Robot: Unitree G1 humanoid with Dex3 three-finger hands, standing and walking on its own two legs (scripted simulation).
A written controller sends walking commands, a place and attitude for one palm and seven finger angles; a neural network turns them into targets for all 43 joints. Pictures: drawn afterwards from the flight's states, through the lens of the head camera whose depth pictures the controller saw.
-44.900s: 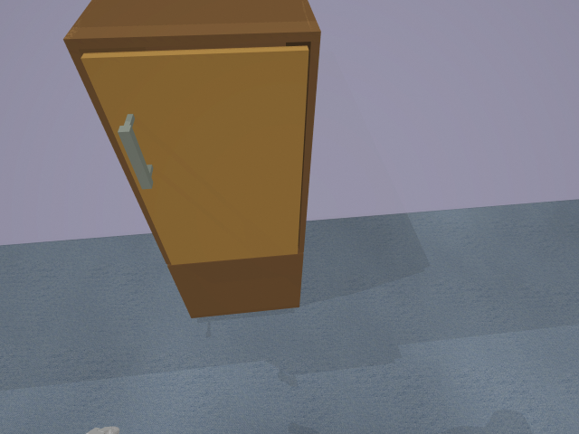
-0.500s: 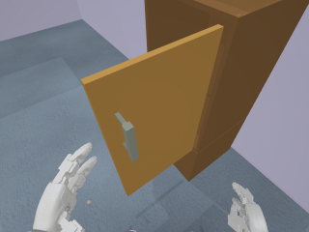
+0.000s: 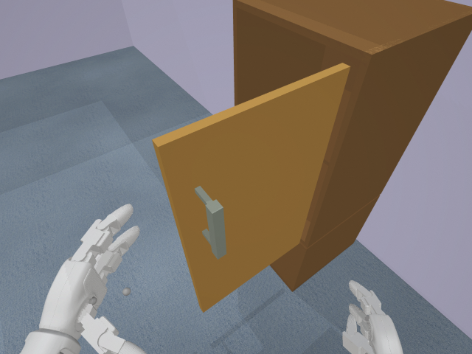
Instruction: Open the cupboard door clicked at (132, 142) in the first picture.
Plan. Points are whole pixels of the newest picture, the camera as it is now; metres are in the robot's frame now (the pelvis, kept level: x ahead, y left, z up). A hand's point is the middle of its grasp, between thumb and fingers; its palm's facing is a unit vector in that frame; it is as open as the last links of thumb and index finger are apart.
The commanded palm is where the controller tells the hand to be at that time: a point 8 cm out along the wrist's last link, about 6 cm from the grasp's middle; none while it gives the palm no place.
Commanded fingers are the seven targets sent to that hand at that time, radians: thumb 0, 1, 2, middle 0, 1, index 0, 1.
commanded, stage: draw the hand back to the body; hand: left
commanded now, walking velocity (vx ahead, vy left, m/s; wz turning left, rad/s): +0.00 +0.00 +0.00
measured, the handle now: (210, 223) +0.31 +0.08 +0.08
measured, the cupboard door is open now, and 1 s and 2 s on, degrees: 90 90 90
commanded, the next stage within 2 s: step back with the hand held close in 1.14 s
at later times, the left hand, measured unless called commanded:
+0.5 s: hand (72, 246) +0.21 +0.23 +0.16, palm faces +0.34 -0.86 -0.39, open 12.2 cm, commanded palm +0.16 +0.27 +0.18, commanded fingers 0.00 0.48 0.72 -0.19 -0.30 -0.19 -0.30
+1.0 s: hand (56, 225) +0.22 +0.24 +0.19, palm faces +0.43 -0.81 -0.39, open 7.6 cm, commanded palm +0.17 +0.28 +0.21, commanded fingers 0.00 0.90 0.90 -0.20 -0.30 -0.20 -0.30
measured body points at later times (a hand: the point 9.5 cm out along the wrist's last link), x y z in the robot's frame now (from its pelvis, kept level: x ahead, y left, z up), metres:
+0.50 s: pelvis +0.03 +0.00 +0.04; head +0.01 -0.01 +0.49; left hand +0.19 +0.28 +0.18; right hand +0.21 -0.21 -0.04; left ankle -0.01 +0.10 -0.70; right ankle +0.02 -0.12 -0.70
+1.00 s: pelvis +0.02 -0.01 +0.04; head +0.00 -0.04 +0.49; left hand +0.19 +0.28 +0.22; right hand +0.20 -0.24 -0.04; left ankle -0.01 +0.10 -0.70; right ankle +0.02 -0.12 -0.70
